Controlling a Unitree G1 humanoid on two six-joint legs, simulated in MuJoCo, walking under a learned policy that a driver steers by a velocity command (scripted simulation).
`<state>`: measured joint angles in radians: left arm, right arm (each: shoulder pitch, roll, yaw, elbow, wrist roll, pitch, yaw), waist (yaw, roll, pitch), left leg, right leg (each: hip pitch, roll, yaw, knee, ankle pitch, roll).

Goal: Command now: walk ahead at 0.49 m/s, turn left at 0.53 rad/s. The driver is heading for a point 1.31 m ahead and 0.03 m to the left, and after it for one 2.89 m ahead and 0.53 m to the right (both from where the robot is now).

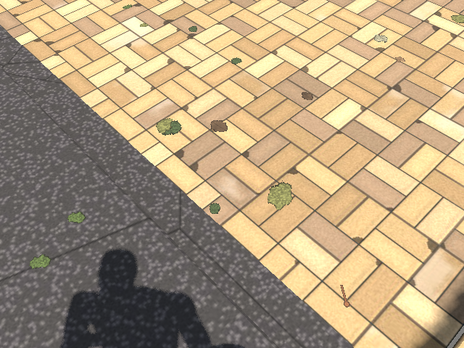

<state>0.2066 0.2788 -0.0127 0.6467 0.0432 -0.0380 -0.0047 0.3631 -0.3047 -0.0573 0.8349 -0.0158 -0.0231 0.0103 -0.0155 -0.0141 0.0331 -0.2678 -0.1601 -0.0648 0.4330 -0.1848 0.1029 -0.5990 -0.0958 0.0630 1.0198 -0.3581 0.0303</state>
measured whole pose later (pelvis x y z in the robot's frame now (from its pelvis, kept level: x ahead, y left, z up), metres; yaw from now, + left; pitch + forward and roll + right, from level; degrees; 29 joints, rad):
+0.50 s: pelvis +0.26 -0.05 +0.01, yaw +15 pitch +1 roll +0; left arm 0.49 0.24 0.03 0.79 0.02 -0.08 -0.01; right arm 0.13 -0.30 -0.06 0.73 -0.04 0.02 0.04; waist 0.07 0.05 0.01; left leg -0.65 -0.01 -0.09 0.99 -0.14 0.03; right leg -0.05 0.00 -0.12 0.29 -0.26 -0.03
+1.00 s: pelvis +0.44 +0.06 +0.00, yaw +7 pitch -1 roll +0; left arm 0.25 0.29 0.07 0.78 0.04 0.06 -0.02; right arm 0.24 -0.23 -0.03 0.82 -0.01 -0.05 -0.04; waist 0.00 -0.05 0.09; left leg -0.23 -0.01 0.20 0.42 -0.18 0.10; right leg -0.55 0.01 -0.03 1.11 -0.17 -0.01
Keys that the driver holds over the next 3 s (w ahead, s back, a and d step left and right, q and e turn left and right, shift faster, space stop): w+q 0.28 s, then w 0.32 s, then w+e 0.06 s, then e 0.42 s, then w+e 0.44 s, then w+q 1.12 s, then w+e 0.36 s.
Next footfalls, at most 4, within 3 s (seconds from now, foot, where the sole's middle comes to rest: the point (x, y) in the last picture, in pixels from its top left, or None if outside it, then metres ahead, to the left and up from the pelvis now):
0.18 right None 0.26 -0.15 -0.77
0.72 left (197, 336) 0.50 0.14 -0.77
1.36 right None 0.42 -0.06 -0.77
1.86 left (222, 236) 0.91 0.08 -0.91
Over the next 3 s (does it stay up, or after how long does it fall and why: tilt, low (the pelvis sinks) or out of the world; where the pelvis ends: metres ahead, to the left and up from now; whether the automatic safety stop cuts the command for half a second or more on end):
stays up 1.26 0.05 -0.13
